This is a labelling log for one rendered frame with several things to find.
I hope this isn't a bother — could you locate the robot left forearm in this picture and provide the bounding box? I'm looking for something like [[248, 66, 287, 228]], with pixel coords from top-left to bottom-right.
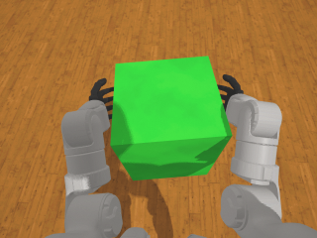
[[60, 99, 111, 231]]

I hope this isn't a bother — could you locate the left robot upper arm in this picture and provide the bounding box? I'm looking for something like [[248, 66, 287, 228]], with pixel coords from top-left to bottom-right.
[[45, 192, 123, 238]]

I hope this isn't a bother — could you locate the carton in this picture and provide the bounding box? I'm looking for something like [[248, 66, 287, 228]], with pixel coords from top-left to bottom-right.
[[110, 56, 233, 180]]

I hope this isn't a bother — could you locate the robot right hand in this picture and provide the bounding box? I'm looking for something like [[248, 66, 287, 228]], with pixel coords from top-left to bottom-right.
[[217, 74, 244, 112]]

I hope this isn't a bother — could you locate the right robot upper arm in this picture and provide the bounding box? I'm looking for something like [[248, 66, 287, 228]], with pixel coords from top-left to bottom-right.
[[220, 183, 317, 238]]

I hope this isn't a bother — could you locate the robot left thigh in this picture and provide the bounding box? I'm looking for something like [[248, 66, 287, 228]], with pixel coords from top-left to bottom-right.
[[120, 227, 151, 238]]

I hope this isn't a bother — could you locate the robot right forearm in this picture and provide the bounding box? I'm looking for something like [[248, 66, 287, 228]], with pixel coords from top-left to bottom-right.
[[226, 93, 282, 218]]

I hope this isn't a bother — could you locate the robot left hand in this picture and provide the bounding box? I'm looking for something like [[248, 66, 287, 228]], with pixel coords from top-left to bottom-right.
[[89, 78, 114, 120]]

